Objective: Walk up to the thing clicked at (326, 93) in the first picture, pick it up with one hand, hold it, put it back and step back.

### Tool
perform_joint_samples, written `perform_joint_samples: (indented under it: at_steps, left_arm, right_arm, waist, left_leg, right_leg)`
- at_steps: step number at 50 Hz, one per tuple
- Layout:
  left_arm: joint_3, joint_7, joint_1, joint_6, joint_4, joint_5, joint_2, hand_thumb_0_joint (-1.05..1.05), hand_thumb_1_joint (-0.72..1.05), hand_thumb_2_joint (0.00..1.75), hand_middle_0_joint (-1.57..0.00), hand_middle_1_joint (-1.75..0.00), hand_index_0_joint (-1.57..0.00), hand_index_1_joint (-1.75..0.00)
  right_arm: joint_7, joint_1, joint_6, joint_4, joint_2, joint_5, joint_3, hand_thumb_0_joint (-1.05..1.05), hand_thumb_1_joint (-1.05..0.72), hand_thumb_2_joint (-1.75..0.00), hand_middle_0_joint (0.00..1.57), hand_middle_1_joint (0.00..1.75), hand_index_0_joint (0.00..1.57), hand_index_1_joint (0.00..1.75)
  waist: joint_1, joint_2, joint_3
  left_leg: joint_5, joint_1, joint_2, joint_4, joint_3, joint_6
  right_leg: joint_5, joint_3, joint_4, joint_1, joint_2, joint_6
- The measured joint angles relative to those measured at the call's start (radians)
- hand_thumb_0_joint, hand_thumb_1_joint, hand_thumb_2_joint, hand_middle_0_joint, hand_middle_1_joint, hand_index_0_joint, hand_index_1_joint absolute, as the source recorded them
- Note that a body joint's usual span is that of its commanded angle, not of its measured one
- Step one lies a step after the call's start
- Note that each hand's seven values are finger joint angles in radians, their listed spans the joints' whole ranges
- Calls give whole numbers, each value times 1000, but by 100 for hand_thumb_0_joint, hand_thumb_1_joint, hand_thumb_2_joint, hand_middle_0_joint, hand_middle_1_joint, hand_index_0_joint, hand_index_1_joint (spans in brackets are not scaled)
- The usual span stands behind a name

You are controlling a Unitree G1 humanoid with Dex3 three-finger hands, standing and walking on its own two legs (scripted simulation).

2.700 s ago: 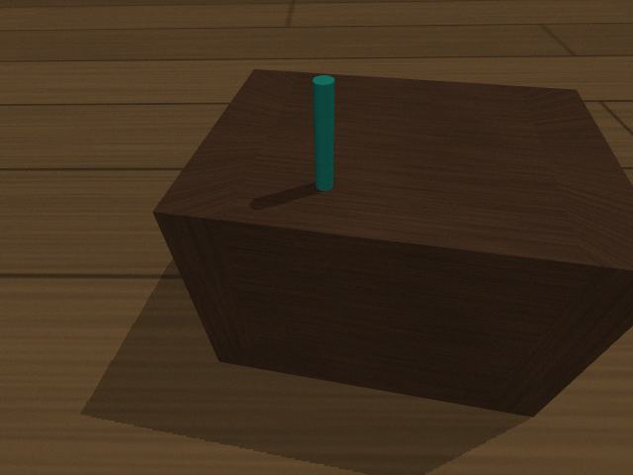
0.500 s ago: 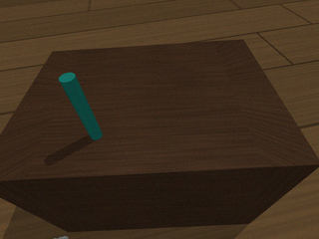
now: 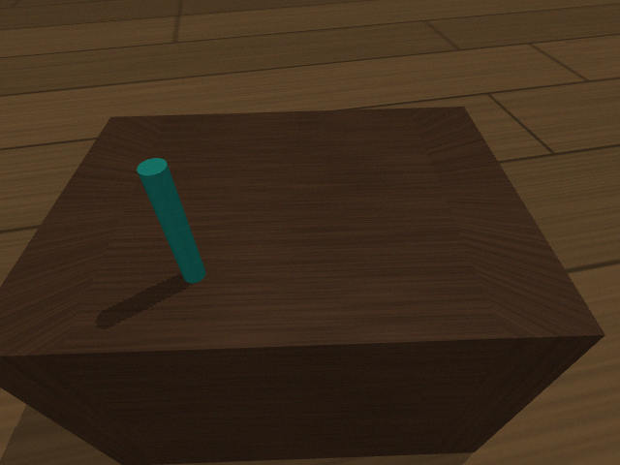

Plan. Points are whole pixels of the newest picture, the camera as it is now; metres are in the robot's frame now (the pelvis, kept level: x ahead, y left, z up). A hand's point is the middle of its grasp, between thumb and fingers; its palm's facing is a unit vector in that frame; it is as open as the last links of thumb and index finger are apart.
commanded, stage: walk up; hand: left
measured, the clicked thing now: (176, 228) +0.48 +0.24 +0.04
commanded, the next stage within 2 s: stand in 0.50 s
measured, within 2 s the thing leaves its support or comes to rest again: neither
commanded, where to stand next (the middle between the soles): +0.03 +0.01 m, yaw +2 degrees
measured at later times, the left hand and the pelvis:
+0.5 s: hand out of the picture +0.06 +0.26 -0.16, palm faces +0.01 -0.94 -0.33, open 7.4 cm; pelvis +0.01 +0.01 +0.00, yaw +1 degrees
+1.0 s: hand out of the picture +0.09 +0.26 -0.15, palm faces -0.01 -0.94 -0.34, open 7.4 cm; pelvis +0.02 +0.00 +0.00, yaw +1 degrees
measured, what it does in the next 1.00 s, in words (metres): stands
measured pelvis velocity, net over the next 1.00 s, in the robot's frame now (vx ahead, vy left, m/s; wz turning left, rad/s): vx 0.02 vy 0.00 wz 0.02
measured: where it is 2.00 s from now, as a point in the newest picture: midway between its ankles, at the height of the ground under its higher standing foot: outside the picture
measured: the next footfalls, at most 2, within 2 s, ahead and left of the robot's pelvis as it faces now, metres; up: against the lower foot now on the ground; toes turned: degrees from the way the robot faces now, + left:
none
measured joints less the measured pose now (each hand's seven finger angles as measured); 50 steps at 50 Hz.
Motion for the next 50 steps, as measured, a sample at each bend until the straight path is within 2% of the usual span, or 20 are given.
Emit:
perform_joint_samples:
  at_steps: [13,24,50]
  left_arm:
    - [7,-2,51,2,37,6,1,0,91,90,-20,-30,-20,-30]
    - [5,1,48,0,30,7,-5,0,91,90,-20,-30,-20,-30]
    - [-15,5,40,-6,-25,6,6,0,91,90,-20,-30,-20,-30]
  right_arm:
    - [2,18,3,27,17,-4,-8,1,-90,-90,21,30,20,30]
    - [0,11,1,23,20,-2,-9,1,-90,-90,21,30,20,30]
    - [-3,17,-3,-6,3,-6,0,1,-90,-90,21,30,20,30]
  waist:
    - [9,1,-5]
    - [9,8,-8]
    - [-6,7,-12]
  left_leg:
    - [17,-2,-14,-25,-3,11]
    - [12,-6,-21,-27,-9,15]
    - [3,9,-14,-36,-19,4]
  right_leg:
    - [19,-3,-32,4,-14,12]
    - [11,-9,-33,3,-21,16]
    - [-7,-20,-32,17,-14,8]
